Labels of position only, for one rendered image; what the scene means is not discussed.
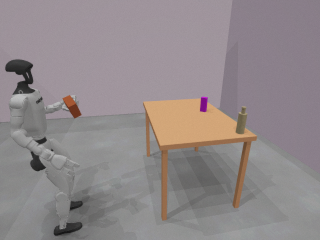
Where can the robot right hand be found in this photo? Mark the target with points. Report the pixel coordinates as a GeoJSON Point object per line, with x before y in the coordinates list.
{"type": "Point", "coordinates": [58, 162]}

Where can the table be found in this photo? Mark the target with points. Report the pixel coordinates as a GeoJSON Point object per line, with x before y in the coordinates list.
{"type": "Point", "coordinates": [179, 124]}

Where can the robot left forearm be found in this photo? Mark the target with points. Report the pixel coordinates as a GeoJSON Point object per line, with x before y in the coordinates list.
{"type": "Point", "coordinates": [52, 108]}

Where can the robot right upper arm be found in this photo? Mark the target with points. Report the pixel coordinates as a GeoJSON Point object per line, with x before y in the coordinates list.
{"type": "Point", "coordinates": [17, 105]}

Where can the robot right foot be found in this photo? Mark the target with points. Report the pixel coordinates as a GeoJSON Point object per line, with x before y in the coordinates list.
{"type": "Point", "coordinates": [70, 227]}

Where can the robot right forearm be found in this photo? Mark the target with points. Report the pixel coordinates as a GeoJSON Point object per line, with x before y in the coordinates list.
{"type": "Point", "coordinates": [30, 144]}

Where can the sponge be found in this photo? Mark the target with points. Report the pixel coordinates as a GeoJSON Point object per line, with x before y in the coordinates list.
{"type": "Point", "coordinates": [72, 106]}

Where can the robot left hand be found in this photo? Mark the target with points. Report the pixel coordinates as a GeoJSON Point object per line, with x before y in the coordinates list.
{"type": "Point", "coordinates": [64, 107]}

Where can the humanoid robot torso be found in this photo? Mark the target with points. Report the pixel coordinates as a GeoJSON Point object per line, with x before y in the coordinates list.
{"type": "Point", "coordinates": [35, 122]}

